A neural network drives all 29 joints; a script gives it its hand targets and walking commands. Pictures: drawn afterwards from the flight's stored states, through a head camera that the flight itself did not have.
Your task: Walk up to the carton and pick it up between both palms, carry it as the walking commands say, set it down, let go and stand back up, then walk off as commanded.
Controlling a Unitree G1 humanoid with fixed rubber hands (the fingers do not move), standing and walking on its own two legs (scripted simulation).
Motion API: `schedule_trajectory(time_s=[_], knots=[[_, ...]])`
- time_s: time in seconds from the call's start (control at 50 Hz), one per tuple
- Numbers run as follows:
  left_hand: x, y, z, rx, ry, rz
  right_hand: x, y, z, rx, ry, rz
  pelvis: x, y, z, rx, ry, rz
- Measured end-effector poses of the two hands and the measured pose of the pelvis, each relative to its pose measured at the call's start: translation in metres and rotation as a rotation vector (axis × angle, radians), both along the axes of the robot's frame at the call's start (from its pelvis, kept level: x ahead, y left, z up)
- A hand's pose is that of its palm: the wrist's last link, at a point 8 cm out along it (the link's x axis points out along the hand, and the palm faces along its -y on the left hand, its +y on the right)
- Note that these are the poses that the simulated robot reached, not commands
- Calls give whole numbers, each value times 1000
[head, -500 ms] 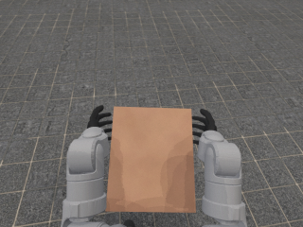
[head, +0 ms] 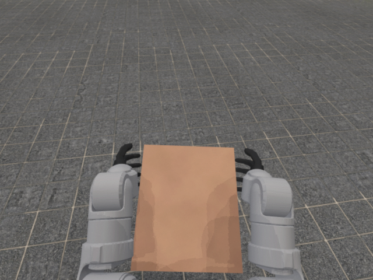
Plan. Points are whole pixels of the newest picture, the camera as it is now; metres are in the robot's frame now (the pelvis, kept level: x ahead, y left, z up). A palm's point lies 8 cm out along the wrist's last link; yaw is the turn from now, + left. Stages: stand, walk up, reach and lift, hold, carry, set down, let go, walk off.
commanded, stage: carry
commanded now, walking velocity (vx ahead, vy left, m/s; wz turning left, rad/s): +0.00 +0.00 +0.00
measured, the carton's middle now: (186, 209) +0.29 +0.00 -0.02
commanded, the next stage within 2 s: none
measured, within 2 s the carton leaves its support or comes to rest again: neither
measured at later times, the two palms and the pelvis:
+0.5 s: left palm (122, 186) +0.28 +0.13 +0.09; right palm (258, 188) +0.27 -0.15 +0.09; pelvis -0.02 -0.01 +0.00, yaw +0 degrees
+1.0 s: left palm (116, 200) +0.25 +0.13 +0.09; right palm (258, 201) +0.24 -0.14 +0.09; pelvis -0.05 +0.00 +0.00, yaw +0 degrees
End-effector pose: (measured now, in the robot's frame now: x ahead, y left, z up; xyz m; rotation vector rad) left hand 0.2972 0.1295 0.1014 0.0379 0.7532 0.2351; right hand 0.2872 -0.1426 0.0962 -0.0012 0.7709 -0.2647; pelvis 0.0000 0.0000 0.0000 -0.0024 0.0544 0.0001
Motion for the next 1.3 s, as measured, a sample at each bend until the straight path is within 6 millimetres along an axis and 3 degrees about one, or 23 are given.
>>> schedule_trajectory(time_s=[0.22, 0.72, 1.3], knots=[[4, -2, -12, -11, 13, 12, 8, -2, -8, -5, 11, 10, 4, -6, -3, 4, 4, -1], [-35, -2, -4, -11, 7, 8, -32, -2, -1, -9, 2, 7, -31, -4, -1, 2, -25, -2], [-60, 4, -12, -13, 2, 14, -51, 3, -7, -6, -4, 34, -56, -4, -1, 0, -23, 3]])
